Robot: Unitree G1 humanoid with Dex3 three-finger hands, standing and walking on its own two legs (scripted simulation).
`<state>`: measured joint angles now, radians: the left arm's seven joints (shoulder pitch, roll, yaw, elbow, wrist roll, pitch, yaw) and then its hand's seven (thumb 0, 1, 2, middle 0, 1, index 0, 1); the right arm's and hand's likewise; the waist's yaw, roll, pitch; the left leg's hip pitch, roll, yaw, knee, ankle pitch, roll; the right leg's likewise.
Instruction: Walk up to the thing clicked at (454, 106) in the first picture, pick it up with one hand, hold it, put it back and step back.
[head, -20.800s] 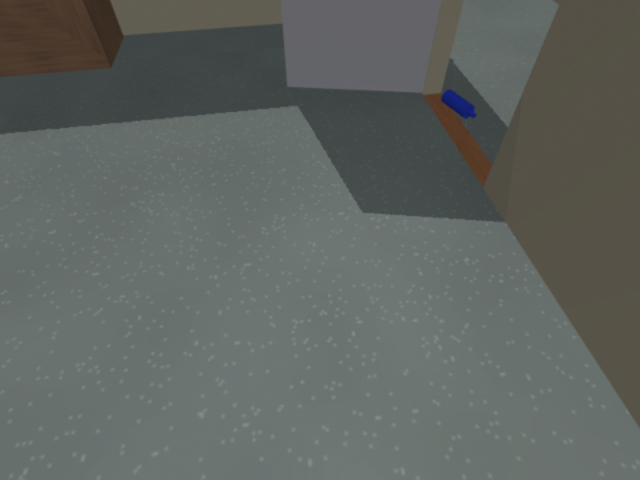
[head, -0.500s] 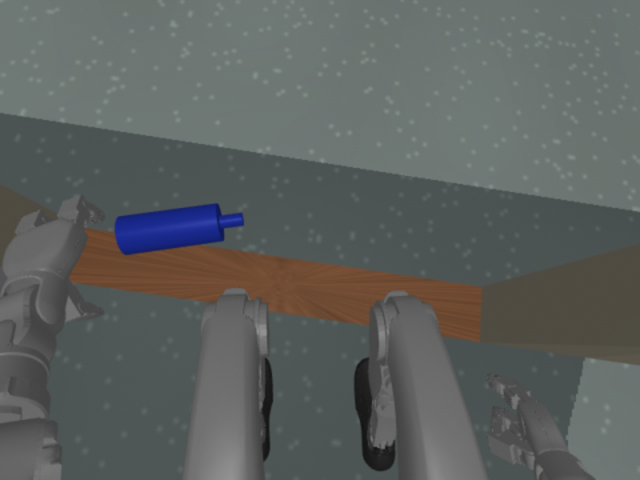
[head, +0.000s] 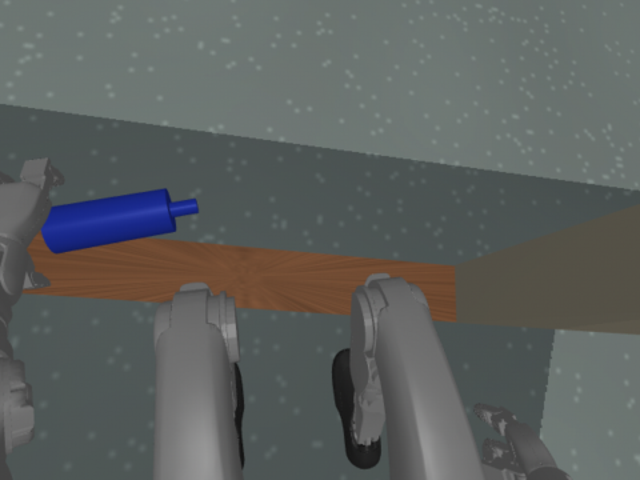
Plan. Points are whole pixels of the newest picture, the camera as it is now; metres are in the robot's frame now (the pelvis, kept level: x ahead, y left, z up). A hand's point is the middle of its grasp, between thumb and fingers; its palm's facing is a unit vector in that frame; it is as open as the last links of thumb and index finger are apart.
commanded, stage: rise first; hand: left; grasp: from above
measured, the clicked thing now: (127, 217) +0.47 +0.31 -0.32
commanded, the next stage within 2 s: none
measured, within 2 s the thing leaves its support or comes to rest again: neither
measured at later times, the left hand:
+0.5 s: hand (51, 229) +0.41 +0.36 -0.18, palm faces -0.43 -0.11 -0.90, open 14.1 cm
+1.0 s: hand (58, 229) +0.42 +0.36 -0.20, palm faces -0.43 -0.12 -0.90, open 14.2 cm
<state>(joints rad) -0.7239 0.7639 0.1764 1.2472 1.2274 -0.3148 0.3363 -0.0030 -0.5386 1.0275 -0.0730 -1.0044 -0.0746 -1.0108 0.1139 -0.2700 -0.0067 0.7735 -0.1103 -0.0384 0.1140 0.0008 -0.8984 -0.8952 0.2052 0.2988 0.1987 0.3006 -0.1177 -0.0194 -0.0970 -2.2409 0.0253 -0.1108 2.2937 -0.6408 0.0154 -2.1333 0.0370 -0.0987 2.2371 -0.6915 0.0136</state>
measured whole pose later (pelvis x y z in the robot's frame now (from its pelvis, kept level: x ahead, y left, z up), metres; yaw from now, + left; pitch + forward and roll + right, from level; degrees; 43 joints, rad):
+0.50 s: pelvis +0.01 +0.00 -0.02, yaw -2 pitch +33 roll -8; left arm -0.78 0.80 0.20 1.31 1.22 -0.29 0.37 0.00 -0.54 1.00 -0.07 -1.04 -0.09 -1.04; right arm 0.09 -0.26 0.03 0.77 -0.14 -0.04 0.13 0.00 -0.91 -0.90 0.20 0.30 0.20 0.30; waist -0.14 -0.04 -0.05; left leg -2.30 0.03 -0.13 2.38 -0.67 0.01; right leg -2.19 0.05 -0.12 2.31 -0.71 0.01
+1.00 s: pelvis +0.01 +0.00 -0.03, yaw -2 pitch +32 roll -9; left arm -0.80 0.84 0.21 1.36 1.23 -0.31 0.39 0.00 -0.55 1.02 -0.08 -1.03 -0.08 -1.03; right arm 0.08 -0.27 0.06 0.77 -0.15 -0.04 0.14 0.00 -0.91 -0.90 0.20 0.30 0.20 0.30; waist -0.16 -0.05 -0.03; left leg -2.32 0.03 -0.15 2.42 -0.68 0.01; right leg -2.21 0.05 -0.13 2.34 -0.71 0.01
